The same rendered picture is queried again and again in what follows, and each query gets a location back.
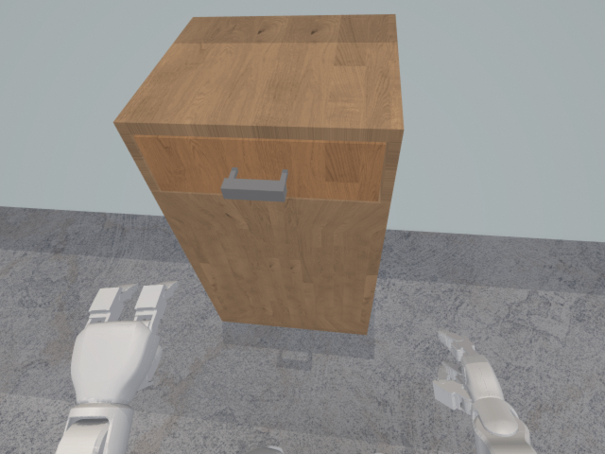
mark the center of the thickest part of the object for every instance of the handle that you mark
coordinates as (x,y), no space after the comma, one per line
(254,190)

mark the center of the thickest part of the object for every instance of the robot left forearm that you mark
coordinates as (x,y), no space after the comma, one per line
(97,428)

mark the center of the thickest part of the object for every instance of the cabinet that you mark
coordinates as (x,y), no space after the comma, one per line
(303,263)

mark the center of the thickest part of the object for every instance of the left robot hand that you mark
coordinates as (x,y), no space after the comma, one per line
(113,360)

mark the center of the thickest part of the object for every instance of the drawer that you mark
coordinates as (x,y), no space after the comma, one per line
(317,169)

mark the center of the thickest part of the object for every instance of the right robot hand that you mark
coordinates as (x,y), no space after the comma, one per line
(474,380)

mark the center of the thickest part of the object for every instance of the robot right forearm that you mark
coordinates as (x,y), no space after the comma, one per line
(498,429)

